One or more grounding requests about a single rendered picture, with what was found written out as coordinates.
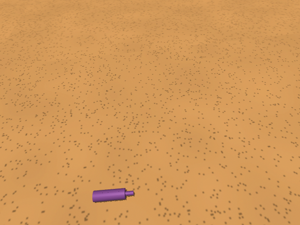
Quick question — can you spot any bottle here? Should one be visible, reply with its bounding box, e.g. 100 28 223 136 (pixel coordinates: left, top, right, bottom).
92 188 134 202

